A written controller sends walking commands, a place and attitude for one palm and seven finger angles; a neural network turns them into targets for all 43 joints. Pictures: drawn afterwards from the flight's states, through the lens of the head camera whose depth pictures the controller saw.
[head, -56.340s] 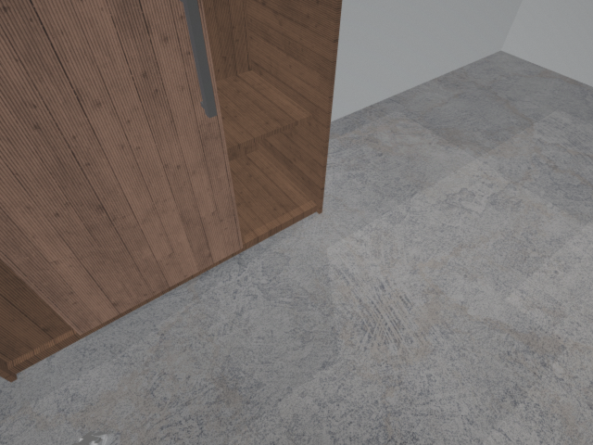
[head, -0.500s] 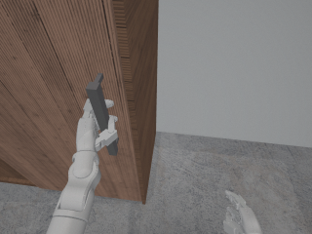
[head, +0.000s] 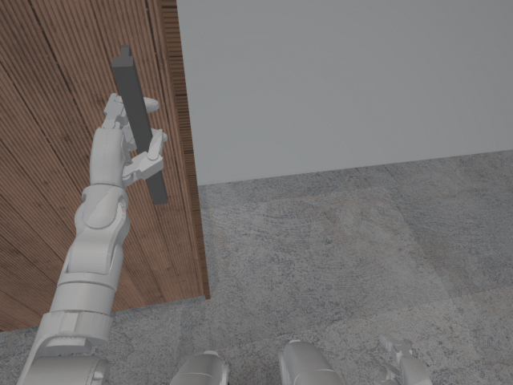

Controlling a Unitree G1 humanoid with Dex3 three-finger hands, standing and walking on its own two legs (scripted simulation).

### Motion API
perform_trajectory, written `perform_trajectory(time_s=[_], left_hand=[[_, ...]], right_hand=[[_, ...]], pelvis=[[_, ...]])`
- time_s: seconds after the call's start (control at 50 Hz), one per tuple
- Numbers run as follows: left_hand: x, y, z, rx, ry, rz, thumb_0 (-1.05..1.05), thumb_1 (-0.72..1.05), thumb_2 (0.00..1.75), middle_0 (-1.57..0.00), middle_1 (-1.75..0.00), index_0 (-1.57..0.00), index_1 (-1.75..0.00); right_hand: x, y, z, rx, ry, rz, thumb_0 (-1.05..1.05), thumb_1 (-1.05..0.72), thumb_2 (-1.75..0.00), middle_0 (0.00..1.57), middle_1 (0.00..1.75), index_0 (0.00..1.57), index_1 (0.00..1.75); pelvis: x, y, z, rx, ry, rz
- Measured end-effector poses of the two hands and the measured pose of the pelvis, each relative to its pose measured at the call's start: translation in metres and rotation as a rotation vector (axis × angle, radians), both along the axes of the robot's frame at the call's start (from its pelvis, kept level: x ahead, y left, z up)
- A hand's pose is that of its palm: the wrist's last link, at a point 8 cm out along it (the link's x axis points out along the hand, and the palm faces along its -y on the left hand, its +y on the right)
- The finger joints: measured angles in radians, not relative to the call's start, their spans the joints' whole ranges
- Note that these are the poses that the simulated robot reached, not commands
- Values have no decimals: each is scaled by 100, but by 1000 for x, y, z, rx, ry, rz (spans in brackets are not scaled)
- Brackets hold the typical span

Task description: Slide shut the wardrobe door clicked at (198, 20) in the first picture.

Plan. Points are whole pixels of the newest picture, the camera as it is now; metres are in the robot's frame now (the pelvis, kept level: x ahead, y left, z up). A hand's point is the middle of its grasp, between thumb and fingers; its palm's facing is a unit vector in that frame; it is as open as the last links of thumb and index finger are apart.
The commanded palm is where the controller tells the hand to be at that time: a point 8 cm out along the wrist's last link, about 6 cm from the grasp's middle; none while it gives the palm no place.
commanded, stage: step sideways, sliding the door along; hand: left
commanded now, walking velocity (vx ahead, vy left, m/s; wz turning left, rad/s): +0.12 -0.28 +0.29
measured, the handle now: (146, 137) +0.45 +0.20 +0.12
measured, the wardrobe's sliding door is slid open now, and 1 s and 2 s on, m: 0.00 0.00 0.00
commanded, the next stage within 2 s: stop walking and hold the door there in 0.68 s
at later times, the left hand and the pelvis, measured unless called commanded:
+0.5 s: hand (165, 148) +0.40 +0.15 +0.15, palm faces +0.34 -0.94 -0.07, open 6.3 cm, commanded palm +0.37 +0.14 +0.14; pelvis -0.03 -0.08 +0.03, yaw +2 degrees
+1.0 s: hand (165, 145) +0.41 +0.16 +0.15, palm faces +0.54 -0.82 -0.20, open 6.3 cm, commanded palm +0.36 +0.17 +0.14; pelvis +0.08 -0.16 +0.03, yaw +11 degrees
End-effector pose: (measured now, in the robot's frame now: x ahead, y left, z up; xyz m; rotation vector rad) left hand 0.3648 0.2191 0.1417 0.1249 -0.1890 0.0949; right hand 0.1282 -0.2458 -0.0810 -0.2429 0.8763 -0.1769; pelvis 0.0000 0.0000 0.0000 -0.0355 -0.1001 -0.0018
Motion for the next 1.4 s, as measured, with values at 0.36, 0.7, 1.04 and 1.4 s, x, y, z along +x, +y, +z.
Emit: perform_trajectory(time_s=[0.36, 0.7, 1.04, 1.4], left_hand=[[-5, -7, 14, -52, 189, 112, 2, 71, 81, -33, -123, -21, -137], [-5, -28, 13, -80, 177, 360, 2, 77, 87, -27, -125, -14, -139], [-3, -30, 14, 51, 169, 533, -3, 66, 85, -41, -126, -26, -137], [-2, -31, 13, 53, 150, 586, -4, 63, 85, -43, -133, -31, -139]], right_hand=[[-76, -49, 37, -50, 103, -42, 1, -92, -90, 21, 30, 21, 30], [7, -98, -20, 41, 109, 130, 1, -91, -90, 20, 30, 20, 30], [171, -109, -5, 95, -49, 292, 1, -91, -90, 20, 30, 20, 30], [260, -79, 24, 43, -67, 363, 1, -91, -90, 20, 30, 20, 30]], pelvis=[[-27, -44, 45, -16, 136, 11], [3, -117, 16, 51, 76, 117], [90, -165, 25, 48, 105, 223], [141, -153, 39, 62, 154, 270]])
